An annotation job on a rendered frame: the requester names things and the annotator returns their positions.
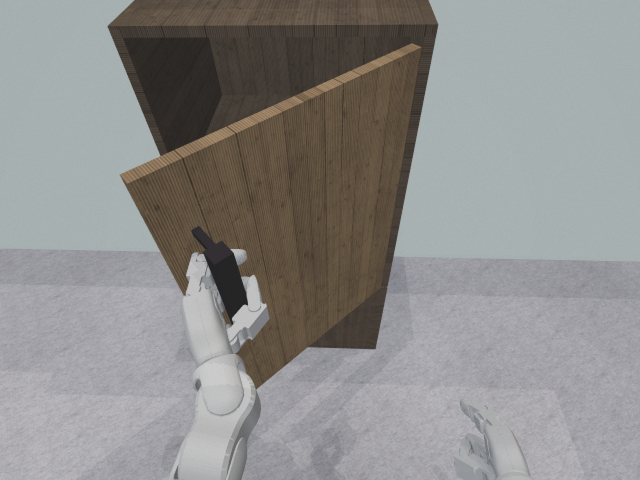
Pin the handle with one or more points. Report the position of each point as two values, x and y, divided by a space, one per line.
224 269

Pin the robot left hand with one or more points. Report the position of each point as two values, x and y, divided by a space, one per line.
202 308

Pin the robot right hand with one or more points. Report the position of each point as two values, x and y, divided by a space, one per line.
498 453

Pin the robot left forearm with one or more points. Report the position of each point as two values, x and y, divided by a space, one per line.
227 408

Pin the cupboard door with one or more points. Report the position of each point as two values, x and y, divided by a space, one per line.
307 187

